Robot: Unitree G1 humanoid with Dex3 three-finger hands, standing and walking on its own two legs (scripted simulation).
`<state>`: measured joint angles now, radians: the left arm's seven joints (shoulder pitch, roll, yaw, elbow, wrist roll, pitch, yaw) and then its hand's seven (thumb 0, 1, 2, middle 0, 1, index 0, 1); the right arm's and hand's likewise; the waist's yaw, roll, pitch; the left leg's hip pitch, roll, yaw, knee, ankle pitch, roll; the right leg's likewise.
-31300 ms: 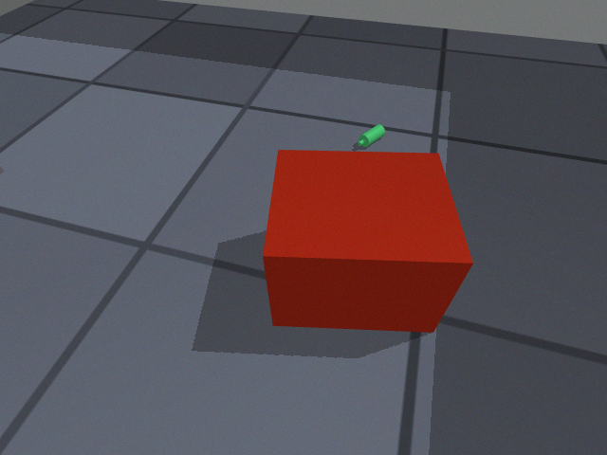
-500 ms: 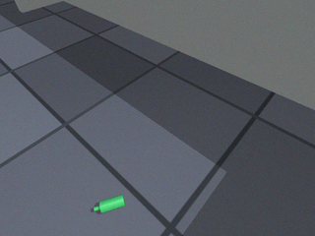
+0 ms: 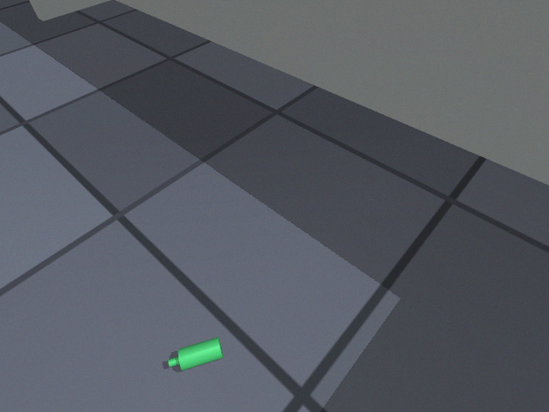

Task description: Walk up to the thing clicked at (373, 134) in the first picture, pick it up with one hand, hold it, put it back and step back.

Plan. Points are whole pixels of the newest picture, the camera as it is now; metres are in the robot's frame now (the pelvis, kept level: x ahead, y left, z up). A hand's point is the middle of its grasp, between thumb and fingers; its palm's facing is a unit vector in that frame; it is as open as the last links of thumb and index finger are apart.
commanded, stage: walk up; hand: left
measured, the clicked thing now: (195, 355) +0.43 +0.30 -0.75
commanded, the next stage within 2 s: stand in 1.36 s
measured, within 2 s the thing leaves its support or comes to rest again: neither
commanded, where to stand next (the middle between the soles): +0.05 +0.05 m, yaw +0 degrees
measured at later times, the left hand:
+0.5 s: hand out of the picture +0.06 +0.30 -0.16, palm faces -0.04 -0.91 -0.42, open 7.4 cm
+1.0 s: hand out of the picture +0.06 +0.29 -0.15, palm faces -0.06 -0.91 -0.41, open 7.4 cm
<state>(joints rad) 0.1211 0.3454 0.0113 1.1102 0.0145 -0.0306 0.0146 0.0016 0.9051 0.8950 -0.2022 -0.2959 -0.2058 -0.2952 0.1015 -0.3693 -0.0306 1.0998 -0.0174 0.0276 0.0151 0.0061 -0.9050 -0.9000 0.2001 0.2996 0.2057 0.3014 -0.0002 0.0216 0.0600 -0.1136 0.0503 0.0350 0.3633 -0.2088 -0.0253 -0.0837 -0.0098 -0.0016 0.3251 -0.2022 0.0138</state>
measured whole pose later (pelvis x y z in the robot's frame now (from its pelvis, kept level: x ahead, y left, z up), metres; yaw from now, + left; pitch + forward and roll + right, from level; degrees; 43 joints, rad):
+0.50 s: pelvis -0.01 +0.03 -0.01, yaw -1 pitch -3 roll +0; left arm 0.18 0.36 0.01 1.05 0.02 -0.02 0.03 0.00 0.90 0.89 -0.20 -0.30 -0.21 -0.30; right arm 0.12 -0.36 -0.07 1.00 -0.01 0.06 0.04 0.01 -0.91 -0.90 0.20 0.30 0.21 0.30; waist 0.01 0.03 0.09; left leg -0.14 0.00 0.08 0.46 -0.26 0.03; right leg -0.15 -0.06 0.01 0.48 -0.27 0.04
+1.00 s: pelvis -0.01 +0.03 -0.01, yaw -1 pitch -3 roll +0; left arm 0.16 0.37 0.01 1.06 0.03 -0.03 0.02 0.00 0.90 0.89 -0.20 -0.30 -0.21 -0.30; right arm 0.12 -0.37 -0.06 1.02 -0.02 0.05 0.04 0.01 -0.91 -0.90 0.20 0.30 0.20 0.30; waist 0.00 0.02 0.08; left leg -0.14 0.01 0.08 0.43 -0.23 0.02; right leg -0.14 -0.04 0.01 0.44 -0.24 0.03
